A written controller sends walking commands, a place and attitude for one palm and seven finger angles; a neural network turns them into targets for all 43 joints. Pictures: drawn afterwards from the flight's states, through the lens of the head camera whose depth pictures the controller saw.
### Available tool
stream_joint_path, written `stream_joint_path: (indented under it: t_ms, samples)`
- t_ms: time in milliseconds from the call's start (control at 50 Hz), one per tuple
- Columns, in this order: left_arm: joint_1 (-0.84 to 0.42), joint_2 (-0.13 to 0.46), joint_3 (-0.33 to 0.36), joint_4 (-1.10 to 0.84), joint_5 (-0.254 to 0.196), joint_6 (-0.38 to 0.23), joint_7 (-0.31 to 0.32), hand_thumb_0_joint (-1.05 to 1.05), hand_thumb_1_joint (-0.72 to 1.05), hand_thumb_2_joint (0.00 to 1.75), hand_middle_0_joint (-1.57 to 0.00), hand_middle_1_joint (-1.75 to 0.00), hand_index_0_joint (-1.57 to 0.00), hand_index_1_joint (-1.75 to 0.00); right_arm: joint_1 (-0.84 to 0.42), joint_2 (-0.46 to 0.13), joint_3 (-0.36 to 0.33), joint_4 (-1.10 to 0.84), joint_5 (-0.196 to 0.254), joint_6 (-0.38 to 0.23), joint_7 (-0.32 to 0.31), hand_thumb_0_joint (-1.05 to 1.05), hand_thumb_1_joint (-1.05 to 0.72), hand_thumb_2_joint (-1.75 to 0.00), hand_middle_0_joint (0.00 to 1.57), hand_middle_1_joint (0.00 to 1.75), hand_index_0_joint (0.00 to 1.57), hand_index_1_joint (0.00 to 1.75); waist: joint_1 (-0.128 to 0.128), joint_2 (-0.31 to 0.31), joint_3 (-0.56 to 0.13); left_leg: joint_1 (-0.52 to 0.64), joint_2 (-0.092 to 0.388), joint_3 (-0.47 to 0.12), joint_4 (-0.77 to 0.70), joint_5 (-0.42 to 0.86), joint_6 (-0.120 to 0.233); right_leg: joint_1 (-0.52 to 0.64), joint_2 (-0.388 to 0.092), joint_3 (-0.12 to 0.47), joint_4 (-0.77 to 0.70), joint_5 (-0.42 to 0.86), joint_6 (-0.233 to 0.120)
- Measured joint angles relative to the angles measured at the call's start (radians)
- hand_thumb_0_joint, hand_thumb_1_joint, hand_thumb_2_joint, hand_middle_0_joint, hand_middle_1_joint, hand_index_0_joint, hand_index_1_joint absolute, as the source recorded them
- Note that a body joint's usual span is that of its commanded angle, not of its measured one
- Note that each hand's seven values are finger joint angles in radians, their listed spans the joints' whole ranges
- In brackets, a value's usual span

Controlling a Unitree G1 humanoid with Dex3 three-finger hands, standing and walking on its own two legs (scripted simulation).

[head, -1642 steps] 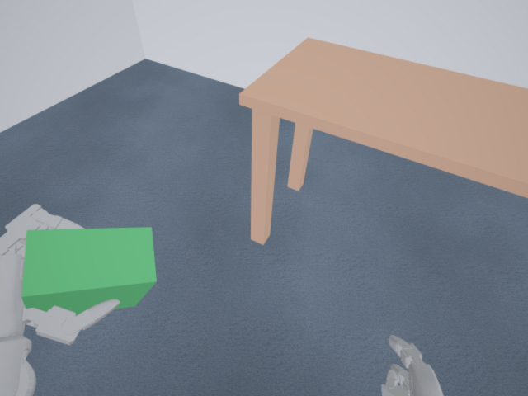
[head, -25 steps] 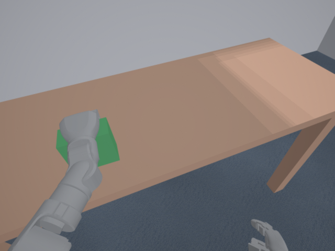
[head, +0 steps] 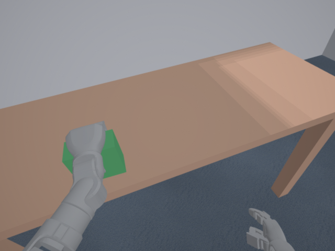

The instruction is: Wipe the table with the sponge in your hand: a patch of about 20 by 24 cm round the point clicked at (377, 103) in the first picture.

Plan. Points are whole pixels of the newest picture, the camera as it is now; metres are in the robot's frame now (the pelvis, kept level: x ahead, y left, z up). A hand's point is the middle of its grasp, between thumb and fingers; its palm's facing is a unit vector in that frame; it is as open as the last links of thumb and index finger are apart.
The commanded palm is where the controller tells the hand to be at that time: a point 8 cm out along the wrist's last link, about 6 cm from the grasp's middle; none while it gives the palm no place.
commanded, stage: slide back across to the middle lane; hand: left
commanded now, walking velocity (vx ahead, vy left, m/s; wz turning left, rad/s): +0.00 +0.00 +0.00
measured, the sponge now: (99, 161) +0.33 +0.23 +0.03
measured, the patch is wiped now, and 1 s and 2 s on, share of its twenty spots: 0.95 0.95 0.95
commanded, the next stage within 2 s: wipe forward along the middle lane in 0.60 s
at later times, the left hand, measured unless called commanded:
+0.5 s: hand (75, 158) +0.30 +0.27 +0.08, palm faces +0.02 -0.07 -1.00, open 10.3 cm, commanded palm +0.27 +0.27 +0.13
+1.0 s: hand (59, 158) +0.30 +0.31 +0.08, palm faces -0.04 -0.05 -1.00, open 10.3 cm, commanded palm +0.28 +0.31 +0.11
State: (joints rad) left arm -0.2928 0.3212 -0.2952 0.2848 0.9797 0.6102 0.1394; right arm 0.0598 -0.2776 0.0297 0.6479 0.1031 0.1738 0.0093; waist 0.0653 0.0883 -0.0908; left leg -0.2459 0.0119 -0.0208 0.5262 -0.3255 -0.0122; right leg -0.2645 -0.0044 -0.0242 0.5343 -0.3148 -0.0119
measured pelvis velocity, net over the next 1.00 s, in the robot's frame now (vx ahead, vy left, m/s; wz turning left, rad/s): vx -0.01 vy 0.00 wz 0.00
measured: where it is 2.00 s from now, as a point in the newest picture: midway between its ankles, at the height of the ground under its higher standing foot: outside the picture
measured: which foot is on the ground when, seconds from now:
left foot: down 0.00-1.00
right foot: down 0.00-1.00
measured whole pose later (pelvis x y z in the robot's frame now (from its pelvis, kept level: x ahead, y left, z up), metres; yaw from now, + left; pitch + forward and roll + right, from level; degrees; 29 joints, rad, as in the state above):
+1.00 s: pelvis -0.01 +0.00 +0.00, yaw +0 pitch +2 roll +0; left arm -0.24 0.50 -0.05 0.32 0.94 0.35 0.03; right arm 0.11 -0.29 0.01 0.67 0.08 0.10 -0.05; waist 0.06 0.07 -0.04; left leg -0.25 0.02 -0.03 0.50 -0.30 -0.01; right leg -0.25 0.00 -0.03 0.48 -0.27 -0.01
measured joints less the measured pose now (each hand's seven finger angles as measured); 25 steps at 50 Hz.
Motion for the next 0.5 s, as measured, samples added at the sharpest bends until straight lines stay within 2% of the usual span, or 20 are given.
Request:
stream_joint_path:
  t_ms: [140,280,380,500]
  samples:
    - [0.006,0.02,0.05,-0.018,-0.022,-0.024,-0.037,0.0,-0.49,1.02,-0.67,-1.34,-0.69,-1.35,-0.011,0.008,0.01,-0.012,-0.003,-0.006,-0.015,0.01,-0.91,-0.9,0.2,0.3,0.2,0.3,-0.005,-0.008,0.014,0.015,0.005,0.004,-0.01,0.003,-0.004,0.01,0.005,0.003,-0.001,0.0,-0.005]
    - [0.096,0.049,0.1,-0.121,-0.026,-0.067,-0.051,0.0,-0.49,1.02,-0.67,-1.34,-0.69,-1.35,0.006,0.001,0.003,-0.023,-0.011,-0.019,-0.015,0.01,-0.91,-0.9,0.2,0.3,0.2,0.3,-0.006,-0.008,0.024,0.04,0.011,0.014,-0.022,0.001,-0.006,0.028,0.012,0.014,-0.011,0.002,-0.007]
    - [0.154,0.074,0.124,-0.175,-0.037,-0.073,-0.053,0.0,-0.5,1.02,-0.67,-1.34,-0.69,-1.35,0.011,-0.007,-0.001,-0.014,-0.013,-0.026,-0.022,0.01,-0.91,-0.9,0.2,0.3,0.2,0.3,-0.001,-0.006,0.032,0.057,0.013,0.019,-0.031,0.003,-0.006,0.042,0.014,0.018,-0.018,0.004,-0.007]
    - [0.137,0.117,0.147,-0.144,-0.045,-0.078,-0.089,0.0,-0.5,1.02,-0.67,-1.34,-0.69,-1.34,0.007,-0.011,0.0,0.0,-0.014,-0.035,-0.041,0.01,-0.91,-0.9,0.2,0.3,0.2,0.3,0.003,-0.011,0.048,0.06,0.012,0.01,-0.039,0.013,-0.006,0.051,0.013,0.01,-0.03,0.012,-0.009]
